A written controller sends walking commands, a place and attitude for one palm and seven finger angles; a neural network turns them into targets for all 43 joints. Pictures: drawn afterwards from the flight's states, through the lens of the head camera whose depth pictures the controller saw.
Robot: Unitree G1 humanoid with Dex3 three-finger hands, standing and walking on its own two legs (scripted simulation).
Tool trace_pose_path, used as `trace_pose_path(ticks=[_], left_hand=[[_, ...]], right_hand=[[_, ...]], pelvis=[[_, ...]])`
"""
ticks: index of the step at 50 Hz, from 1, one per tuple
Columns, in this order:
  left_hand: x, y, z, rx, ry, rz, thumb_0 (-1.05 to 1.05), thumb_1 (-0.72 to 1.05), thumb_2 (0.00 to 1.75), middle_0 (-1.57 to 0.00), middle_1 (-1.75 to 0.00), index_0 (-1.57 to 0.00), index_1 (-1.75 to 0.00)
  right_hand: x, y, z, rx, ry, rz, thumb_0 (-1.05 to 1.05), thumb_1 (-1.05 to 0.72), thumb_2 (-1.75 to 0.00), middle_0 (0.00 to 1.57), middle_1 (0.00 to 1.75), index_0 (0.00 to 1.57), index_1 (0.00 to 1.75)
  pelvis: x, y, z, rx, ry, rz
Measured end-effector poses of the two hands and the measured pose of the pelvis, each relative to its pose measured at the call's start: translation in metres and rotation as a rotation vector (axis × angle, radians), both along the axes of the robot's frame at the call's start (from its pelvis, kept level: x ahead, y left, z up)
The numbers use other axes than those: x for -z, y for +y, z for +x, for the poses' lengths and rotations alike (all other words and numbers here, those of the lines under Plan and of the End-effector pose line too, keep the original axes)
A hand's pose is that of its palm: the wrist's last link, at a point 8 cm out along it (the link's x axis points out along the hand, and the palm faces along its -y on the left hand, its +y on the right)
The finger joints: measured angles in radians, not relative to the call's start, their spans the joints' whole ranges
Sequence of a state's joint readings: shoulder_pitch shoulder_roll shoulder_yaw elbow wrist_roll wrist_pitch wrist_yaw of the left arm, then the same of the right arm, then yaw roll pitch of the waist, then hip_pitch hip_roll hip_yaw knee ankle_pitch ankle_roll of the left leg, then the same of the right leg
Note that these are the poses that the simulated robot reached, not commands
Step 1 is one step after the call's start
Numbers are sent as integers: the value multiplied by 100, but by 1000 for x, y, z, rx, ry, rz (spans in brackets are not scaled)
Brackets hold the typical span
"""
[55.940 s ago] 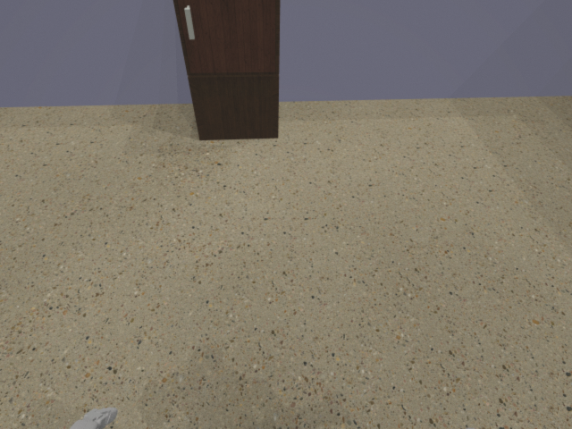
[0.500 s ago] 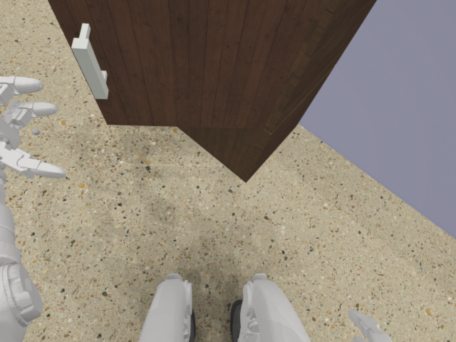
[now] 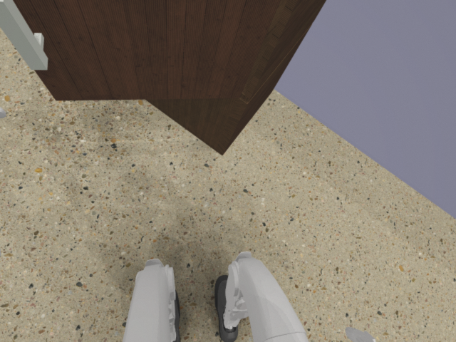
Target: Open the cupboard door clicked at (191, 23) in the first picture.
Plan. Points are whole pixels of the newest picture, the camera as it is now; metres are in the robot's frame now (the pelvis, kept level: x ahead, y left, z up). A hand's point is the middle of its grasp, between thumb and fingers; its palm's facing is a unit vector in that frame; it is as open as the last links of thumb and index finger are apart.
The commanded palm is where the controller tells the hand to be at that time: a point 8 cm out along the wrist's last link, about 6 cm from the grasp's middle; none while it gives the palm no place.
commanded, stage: move the hooked fingers beside the handle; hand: left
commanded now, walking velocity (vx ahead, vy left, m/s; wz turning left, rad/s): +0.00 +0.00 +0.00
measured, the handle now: (21, 22) +0.58 +0.28 +0.05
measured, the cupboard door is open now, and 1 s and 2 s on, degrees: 43 43 43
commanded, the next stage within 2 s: slide the fingers in behind the handle in 0.90 s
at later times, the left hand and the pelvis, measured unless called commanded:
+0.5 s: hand out of the picture +0.51 +0.35 +0.05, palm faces +0.12 -0.99 -0.03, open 14.0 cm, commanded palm +0.51 +0.35 +0.05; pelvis +0.00 +0.01 +0.00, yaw -1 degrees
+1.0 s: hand out of the picture +0.52 +0.34 +0.04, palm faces +0.10 -0.99 -0.02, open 14.0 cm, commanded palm +0.52 +0.35 +0.04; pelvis +0.00 +0.01 -0.01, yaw -1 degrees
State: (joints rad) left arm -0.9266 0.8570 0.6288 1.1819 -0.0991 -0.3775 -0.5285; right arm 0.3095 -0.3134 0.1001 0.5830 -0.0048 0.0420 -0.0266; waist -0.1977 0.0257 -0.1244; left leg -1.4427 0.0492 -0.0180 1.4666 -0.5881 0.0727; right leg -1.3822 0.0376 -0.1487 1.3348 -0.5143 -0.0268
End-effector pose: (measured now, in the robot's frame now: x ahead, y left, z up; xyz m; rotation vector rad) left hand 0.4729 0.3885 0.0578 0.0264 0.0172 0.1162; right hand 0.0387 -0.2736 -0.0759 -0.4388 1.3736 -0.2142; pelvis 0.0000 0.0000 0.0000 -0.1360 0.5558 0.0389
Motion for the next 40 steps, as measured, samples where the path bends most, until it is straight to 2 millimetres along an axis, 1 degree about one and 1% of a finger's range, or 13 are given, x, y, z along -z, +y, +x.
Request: trace_pose_path(ticks=[8,12,15,18,21,25,29,31,35,37,40], left_hand=[[-3,7,14,1,8,2,-2,-50,30,-30,-120,-30,-120],[2,8,17,11,20,1,-2,-50,30,-30,-120,-30,-120],[8,7,15,19,27,3,-2,-50,30,-30,-120,-30,-120],[12,8,11,11,26,-7,-2,-50,30,-30,-120,-30,-120],[12,11,9,-4,16,-11,-2,-50,30,-30,-120,-30,-120],[3,13,9,-7,-3,7,-2,-50,30,-30,-120,-30,-120],[-4,10,9,14,3,8,-2,-50,30,-30,-120,-30,-120],[-3,8,8,24,22,-5,-2,-50,30,-30,-120,-30,-120],[5,5,9,20,63,-25,-2,-50,30,-30,-120,-30,-120],[8,5,11,8,57,-20,-2,-50,30,-30,-120,-30,-120],[6,6,14,-8,16,1,-2,-50,30,-30,-120,-30,-120]], right_hand=[[5,5,-12,13,48,7,0,-90,-89,20,30,20,30],[6,7,-15,22,56,6,0,-90,-89,20,30,21,30],[6,9,-16,27,61,10,0,-91,-89,20,30,20,30],[5,12,-15,28,64,14,0,-91,-89,20,30,20,30],[4,14,-14,23,63,15,0,-91,-89,20,30,21,30],[0,15,-11,18,61,12,0,-90,-89,20,30,21,30],[-4,17,-9,16,56,12,0,-91,-89,20,30,21,30],[-6,17,-7,14,50,12,0,-91,-89,20,30,21,30],[-8,16,-5,5,32,6,0,-90,-89,20,30,21,30],[-8,15,-4,2,27,0,0,-90,-89,20,30,21,30],[-6,13,-4,6,26,-7,0,-90,-89,20,30,21,30]], pelvis=[[5,0,-1,1,19,-10],[8,1,-1,5,26,-15],[8,3,-1,8,29,-17],[7,4,-1,10,26,-18],[6,5,-1,6,23,-21],[3,7,-1,-4,18,-25],[-2,8,0,-10,10,-25],[-4,8,1,-11,7,-23],[-5,8,1,-9,5,-20],[-3,8,1,-8,8,-20],[0,8,1,-5,14,-22]])
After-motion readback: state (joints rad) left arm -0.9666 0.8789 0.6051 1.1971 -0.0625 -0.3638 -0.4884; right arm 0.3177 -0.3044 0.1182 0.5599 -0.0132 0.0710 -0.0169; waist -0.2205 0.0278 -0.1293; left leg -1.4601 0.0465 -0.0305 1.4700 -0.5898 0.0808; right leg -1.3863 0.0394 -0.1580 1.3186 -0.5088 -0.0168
